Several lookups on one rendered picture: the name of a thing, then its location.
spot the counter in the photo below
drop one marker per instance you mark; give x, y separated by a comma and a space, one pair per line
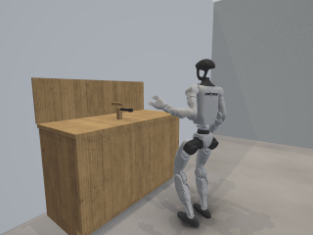
97, 160

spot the left robot hand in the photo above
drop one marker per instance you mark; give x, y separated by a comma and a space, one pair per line
158, 104

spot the robot right forearm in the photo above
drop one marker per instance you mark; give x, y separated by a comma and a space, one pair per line
214, 126

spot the robot left upper arm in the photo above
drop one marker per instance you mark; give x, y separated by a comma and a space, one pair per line
191, 93

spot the right robot foot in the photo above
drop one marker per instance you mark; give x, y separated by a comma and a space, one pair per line
206, 213

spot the robot right upper arm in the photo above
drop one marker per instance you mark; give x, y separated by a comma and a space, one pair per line
221, 104

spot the robot left forearm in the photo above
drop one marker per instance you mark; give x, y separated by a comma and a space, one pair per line
176, 112

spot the tap lever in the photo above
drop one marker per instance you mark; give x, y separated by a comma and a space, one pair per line
127, 110

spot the right robot shin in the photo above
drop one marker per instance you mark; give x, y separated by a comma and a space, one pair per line
202, 185

